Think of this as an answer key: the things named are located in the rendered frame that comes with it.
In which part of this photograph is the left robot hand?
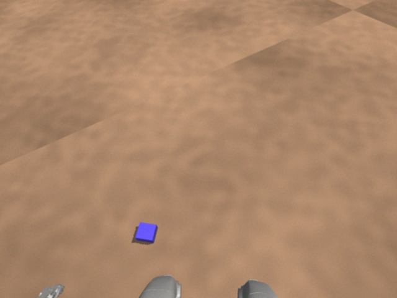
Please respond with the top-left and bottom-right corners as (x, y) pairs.
(36, 284), (64, 298)

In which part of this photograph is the small box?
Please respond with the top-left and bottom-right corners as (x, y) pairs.
(135, 222), (158, 243)

